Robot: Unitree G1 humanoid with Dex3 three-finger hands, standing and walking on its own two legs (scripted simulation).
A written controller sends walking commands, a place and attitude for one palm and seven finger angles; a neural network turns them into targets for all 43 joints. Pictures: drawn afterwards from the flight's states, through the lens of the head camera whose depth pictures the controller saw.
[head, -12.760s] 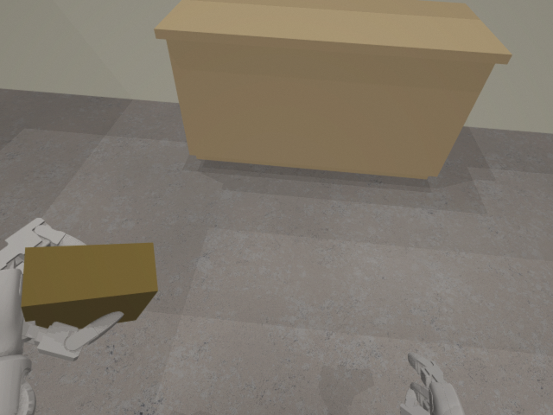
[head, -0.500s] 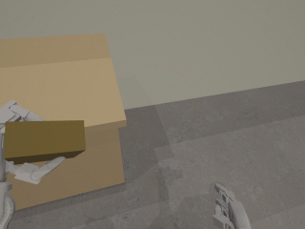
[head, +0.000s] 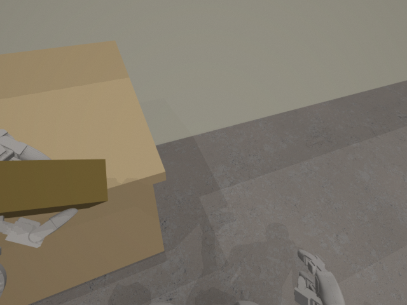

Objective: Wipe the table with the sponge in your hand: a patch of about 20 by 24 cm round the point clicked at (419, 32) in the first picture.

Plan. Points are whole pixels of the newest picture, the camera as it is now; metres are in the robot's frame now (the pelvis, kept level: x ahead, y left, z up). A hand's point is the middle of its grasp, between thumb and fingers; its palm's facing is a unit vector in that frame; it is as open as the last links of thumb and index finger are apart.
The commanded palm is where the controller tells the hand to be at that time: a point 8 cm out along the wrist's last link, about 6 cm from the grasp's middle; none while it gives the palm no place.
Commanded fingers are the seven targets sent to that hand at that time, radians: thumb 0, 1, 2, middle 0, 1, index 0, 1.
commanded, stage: shuffle to correct the standing spot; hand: left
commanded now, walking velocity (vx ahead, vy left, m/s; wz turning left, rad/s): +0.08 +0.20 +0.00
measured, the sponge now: (66, 189) +0.23 +0.22 +0.16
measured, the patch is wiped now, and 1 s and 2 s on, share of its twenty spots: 0.00 0.00 0.00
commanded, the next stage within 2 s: come to a stop and stand still in 0.82 s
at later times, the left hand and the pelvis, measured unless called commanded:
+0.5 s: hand out of the picture +0.23 +0.32 +0.19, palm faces +0.39 -0.80 -0.46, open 9.8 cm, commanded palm +0.17 +0.37 +0.20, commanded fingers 0.00 0.10 1.30 -1.20 -1.60 -1.20 -1.60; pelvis +0.01 +0.09 +0.00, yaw +0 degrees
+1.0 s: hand out of the picture +0.24 +0.41 +0.19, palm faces +0.42 -0.79 -0.45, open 9.8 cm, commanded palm +0.19 +0.45 +0.20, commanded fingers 0.00 0.10 1.30 -1.20 -1.60 -1.20 -1.60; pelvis +0.03 +0.17 +0.01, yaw +1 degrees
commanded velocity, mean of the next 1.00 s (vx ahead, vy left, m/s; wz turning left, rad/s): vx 0.10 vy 0.13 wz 0.00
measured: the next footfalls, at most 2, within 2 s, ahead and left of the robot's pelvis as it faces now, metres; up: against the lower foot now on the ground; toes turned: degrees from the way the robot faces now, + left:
right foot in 0.18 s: +0.08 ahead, -0.07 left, +0.00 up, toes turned -7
left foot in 0.46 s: +0.12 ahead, +0.30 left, +0.00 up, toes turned +0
